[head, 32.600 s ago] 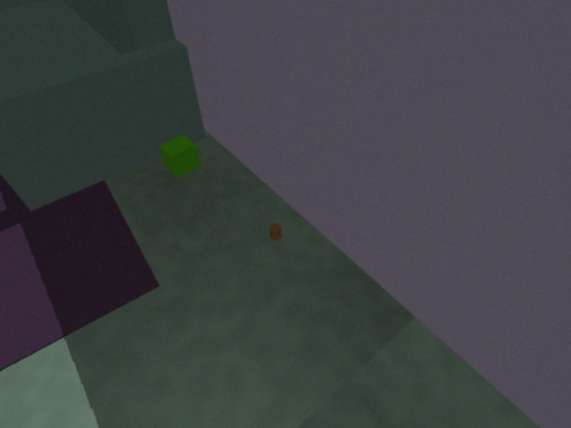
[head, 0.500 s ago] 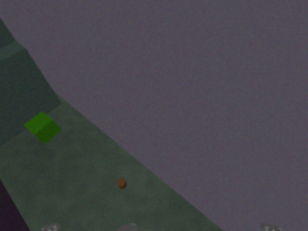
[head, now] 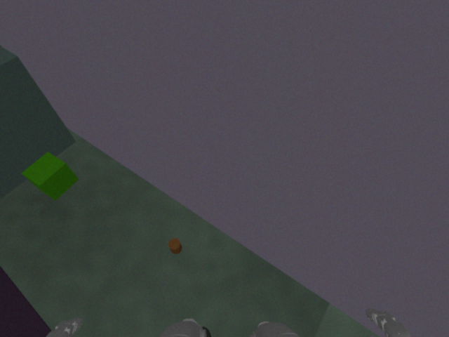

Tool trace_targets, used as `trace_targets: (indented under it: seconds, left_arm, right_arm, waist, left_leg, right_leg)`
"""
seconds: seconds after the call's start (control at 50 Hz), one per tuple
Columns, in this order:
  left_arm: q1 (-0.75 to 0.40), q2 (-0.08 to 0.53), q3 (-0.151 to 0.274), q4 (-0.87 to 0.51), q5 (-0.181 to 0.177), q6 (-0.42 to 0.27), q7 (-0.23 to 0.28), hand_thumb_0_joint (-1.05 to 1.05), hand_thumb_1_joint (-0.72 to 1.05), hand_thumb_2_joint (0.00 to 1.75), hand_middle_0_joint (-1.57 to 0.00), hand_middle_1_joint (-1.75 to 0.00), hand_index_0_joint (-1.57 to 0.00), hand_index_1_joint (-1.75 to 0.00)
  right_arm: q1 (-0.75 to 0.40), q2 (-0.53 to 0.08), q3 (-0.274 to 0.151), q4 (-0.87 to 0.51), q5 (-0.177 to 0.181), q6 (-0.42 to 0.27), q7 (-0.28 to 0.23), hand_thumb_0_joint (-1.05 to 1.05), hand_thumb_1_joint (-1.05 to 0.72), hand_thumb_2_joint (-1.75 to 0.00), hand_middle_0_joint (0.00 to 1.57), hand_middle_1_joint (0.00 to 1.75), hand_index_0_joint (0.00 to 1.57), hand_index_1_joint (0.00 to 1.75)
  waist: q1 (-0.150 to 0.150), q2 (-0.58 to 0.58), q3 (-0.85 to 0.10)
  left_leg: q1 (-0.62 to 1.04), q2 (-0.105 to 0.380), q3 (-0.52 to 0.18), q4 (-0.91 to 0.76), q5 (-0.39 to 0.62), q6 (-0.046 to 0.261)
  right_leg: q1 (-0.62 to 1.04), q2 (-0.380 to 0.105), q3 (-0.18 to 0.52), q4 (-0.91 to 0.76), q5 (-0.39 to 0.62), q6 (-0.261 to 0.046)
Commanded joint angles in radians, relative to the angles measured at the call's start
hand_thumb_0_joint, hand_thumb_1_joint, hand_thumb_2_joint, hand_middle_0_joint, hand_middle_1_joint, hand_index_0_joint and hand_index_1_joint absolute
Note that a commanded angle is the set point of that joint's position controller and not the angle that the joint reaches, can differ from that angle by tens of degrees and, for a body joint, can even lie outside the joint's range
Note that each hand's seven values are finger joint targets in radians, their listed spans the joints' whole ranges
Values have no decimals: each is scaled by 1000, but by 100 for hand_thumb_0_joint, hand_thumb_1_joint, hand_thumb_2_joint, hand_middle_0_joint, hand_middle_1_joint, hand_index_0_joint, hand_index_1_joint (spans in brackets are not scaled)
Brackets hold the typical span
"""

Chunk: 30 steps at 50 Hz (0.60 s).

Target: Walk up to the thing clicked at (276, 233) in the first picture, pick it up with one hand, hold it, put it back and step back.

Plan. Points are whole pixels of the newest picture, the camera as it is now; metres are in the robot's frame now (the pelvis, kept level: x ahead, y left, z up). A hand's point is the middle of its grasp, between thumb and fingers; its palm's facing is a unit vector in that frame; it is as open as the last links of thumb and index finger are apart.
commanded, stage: step back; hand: left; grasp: from above
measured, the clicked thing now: (175, 246) +0.51 +0.21 -0.72
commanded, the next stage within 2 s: none
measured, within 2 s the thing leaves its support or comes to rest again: neither
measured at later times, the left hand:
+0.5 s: hand out of the picture -0.03 +0.26 -0.14, palm faces +0.06 -0.92 -0.38, open 7.4 cm
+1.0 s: hand out of the picture -0.27 +0.22 -0.14, palm faces -0.01 -0.91 -0.41, open 7.4 cm
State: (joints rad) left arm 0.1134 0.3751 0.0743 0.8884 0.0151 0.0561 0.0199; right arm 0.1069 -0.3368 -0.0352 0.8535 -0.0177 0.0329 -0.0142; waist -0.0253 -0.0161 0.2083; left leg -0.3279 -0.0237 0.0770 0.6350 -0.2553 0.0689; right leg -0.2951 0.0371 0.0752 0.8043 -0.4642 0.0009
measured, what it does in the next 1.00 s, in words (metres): walks backwards: right foot, then left foot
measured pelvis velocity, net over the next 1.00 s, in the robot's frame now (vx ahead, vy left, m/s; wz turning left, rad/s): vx -0.32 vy -0.05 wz -0.01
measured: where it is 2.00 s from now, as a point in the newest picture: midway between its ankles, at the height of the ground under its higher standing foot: outside the picture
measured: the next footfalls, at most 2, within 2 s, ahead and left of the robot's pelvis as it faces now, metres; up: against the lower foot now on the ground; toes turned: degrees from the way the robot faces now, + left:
right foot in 0.04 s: +0.02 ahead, -0.12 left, +0.00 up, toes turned +3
left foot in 0.46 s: -0.13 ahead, +0.11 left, +0.00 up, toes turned +2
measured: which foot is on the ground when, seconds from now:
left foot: down 0.00-0.10, up 0.12-0.44, down 0.46-0.94, up 0.96-1.00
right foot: up 0.00-0.02, down 0.04-0.50, up 0.52-0.88, down 0.90-1.00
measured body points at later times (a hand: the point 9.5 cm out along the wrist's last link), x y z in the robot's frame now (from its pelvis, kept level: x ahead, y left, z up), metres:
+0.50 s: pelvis -0.15 +0.00 -0.01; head -0.09 +0.01 +0.44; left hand -0.04 +0.31 -0.12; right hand -0.05 -0.32 -0.12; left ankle -0.17 +0.11 -0.72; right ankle -0.02 -0.12 -0.72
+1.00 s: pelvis -0.32 -0.05 +0.00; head -0.28 -0.07 +0.45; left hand -0.27 +0.27 -0.11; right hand -0.18 -0.36 -0.12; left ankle -0.22 +0.10 -0.69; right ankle -0.32 -0.16 -0.72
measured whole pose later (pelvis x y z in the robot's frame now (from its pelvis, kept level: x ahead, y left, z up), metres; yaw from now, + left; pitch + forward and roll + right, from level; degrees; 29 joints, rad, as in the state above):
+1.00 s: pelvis -0.32 -0.05 +0.00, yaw -1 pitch -3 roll +1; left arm 0.24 0.35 0.07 0.86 0.04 0.05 -0.01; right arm 0.09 -0.40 -0.06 0.83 -0.01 0.07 -0.02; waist 0.03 0.04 0.16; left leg -0.52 -0.02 -0.08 0.89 -0.43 -0.01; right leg -0.26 0.01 0.05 0.68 -0.38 -0.02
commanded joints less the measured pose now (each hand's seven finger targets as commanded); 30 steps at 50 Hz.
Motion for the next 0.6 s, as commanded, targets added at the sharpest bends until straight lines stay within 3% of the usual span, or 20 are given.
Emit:
trace_targets:
  seconds: [0.0,0.02,0.04,0.06,0.08,0.1,0.16,0.18,0.28,0.32,0.36,0.4,0.42,0.44,0.46,0.48,0.5,0.52,0.56,0.58]
  left_arm:
    - [129,171,64,-40,10,-29,-7,0,90,90,-20,-30,-20,-30]
    - [155,172,68,-32,11,-31,-11,0,90,90,-20,-30,-20,-30]
    - [167,196,72,-37,18,-35,-10,0,90,90,-20,-30,-20,-30]
    - [139,251,84,-55,23,-40,-11,0,90,90,-20,-30,-20,-30]
    - [70,330,98,-89,20,-41,-15,0,90,90,-20,-30,-20,-30]
    - [-6,326,99,-131,26,-46,-8,0,90,90,-20,-30,-20,-30]
    - [-87,226,79,-156,18,-51,4,0,90,90,-20,-30,-20,-30]
    - [-94,218,80,-161,20,-50,3,0,90,90,-20,-30,-20,-30]
    - [66,185,70,-160,27,-45,9,0,90,90,-20,-30,-20,-30]
    - [90,203,73,-160,26,-38,11,0,90,90,-20,-30,-20,-30]
    - [77,220,72,-172,23,-30,10,0,90,90,-20,-30,-20,-30]
    - [25,241,70,-189,14,-20,6,0,90,90,-20,-30,-20,-30]
    - [-8,249,66,-196,7,-13,3,0,90,90,-20,-30,-20,-30]
    - [2,223,57,-203,6,-7,0,0,90,90,-20,-30,-20,-30]
    - [3,184,47,-214,2,-7,-2,0,90,90,-20,-30,-20,-30]
    - [-7,176,52,-209,-2,-9,4,0,90,90,-20,-30,-20,-30]
    - [-46,206,73,-207,11,-10,18,0,90,90,-20,-30,-20,-30]
    - [-38,219,78,-184,14,-8,16,0,90,90,-20,-30,-20,-30]
    - [23,190,77,-148,-6,-2,5,0,90,90,-20,-30,-20,-30]
    - [81,188,76,-134,-11,-1,1,0,90,90,-20,-30,-20,-30]
  right_arm:
    - [-33,-299,-84,-75,5,-16,-12,0,-90,-90,20,30,20,30]
    - [-39,-290,-80,-73,6,-13,-10,0,-90,-90,20,30,20,30]
    - [-40,-269,-73,-73,11,-12,-8,0,-90,-90,20,30,20,30]
    - [-53,-237,-67,-83,17,-11,-6,0,-90,-90,20,30,20,30]
    - [-59,-222,-69,-78,18,-4,-13,0,-90,-90,20,30,20,30]
    - [-20,-244,-79,-64,8,2,-15,0,-90,-90,20,30,20,30]
    - [82,-232,-65,-6,19,-1,-7,0,-90,-90,20,30,20,30]
    - [99,-229,-62,-2,17,-3,-8,0,-90,-90,20,30,20,30]
    - [68,-226,-47,-41,17,-19,-20,0,-90,-90,20,30,20,30]
    - [66,-220,-47,-49,11,-21,-21,0,-90,-90,20,30,20,30]
    - [103,-225,-51,-39,10,-20,-18,0,-90,-90,20,30,20,30]
    - [189,-226,-58,-4,6,-19,-12,0,-90,-90,20,30,20,30]
    - [227,-228,-65,15,0,-19,-7,0,-90,-90,20,30,20,30]
    - [221,-245,-73,11,-8,-22,-7,0,-90,-90,20,30,20,30]
    - [198,-313,-91,-6,-24,-23,-7,0,-90,-90,20,30,20,30]
    - [110,-390,-102,-31,-36,-22,-1,0,-90,-90,20,30,20,30]
    - [84,-435,-110,-55,-28,-22,0,0,-90,-90,20,30,20,30]
    - [16,-391,-100,-57,-28,-30,-6,0,-90,-90,20,30,20,30]
    - [-70,-301,-68,-77,-37,-35,-12,0,-90,-90,20,30,20,30]
    - [-83,-291,-67,-82,-30,-36,-15,0,-90,-90,20,30,20,30]
  waist:
    - [42,123,-268]
    - [51,106,-262]
    - [59,32,-264]
    - [54,-123,-218]
    - [75,-274,-159]
    - [48,-232,-104]
    - [-15,-99,-116]
    - [-12,-94,-136]
    - [79,-107,-259]
    - [95,-151,-288]
    - [81,-196,-310]
    - [31,-203,-329]
    - [0,-169,-326]
    - [-3,-108,-297]
    - [-6,93,-292]
    - [12,236,-226]
    - [-40,264,-190]
    - [-3,206,-141]
    - [56,118,-122]
    - [83,127,-122]
  left_leg:
    - [53,274,-317,-171,221,115]
    - [6,248,-308,-160,148,83]
    - [-45,201,-275,-99,60,44]
    - [-167,60,-191,68,-119,-27]
    - [-128,-83,-129,361,-337,-66]
    - [-73,-68,-224,533,-345,-77]
    - [-105,-116,-272,582,-201,-67]
    - [-106,-126,-254,595,-184,-74]
    - [-223,-81,-206,366,-279,-103]
    - [-188,-54,-172,265,-310,-106]
    - [-93,-22,-137,119,-276,-90]
    - [42,-9,-96,-44,-165,-64]
    - [135,-14,-79,-137,-44,-44]
    - [166,19,-137,-221,43,-28]
    - [216,207,-400,-282,59,38]
    - [153,366,-574,-336,147,131]
    - [-51,461,-649,-368,131,255]
    - [-129,439,-604,-369,137,244]
    - [-89,275,-362,-319,237,135]
    - [-58,243,-310,-307,210,107]
  right_leg:
    - [123,-11,-42,-179,134,-49]
    - [167,-17,-27,-245,174,-67]
    - [177,-79,78,-322,191,-96]
    - [144,-227,307,-430,193,-186]
    - [-52,-417,510,-541,219,-322]
    - [-189,-445,545,-563,209,-343]
    - [-99,-258,225,-491,357,-213]
    - [-78,-221,171,-469,356,-181]
    - [312,-252,177,-368,533,-215]
    - [353,-276,183,-346,587,-226]
    - [311,-280,185,-338,587,-218]
    - [219,-264,155,-306,543,-183]
    - [120,-244,119,-282,472,-149]
    - [41,-206,109,-246,378,-102]
    - [-122,-97,40,-94,187,-50]
    - [-247,64,-23,101,-112,-16]
    - [-163,59,90,301,-202,-3]
    - [-122,50,134,421,-143,-11]
    - [-161,93,156,508,-15,-24]
    - [-194,105,149,522,21,-24]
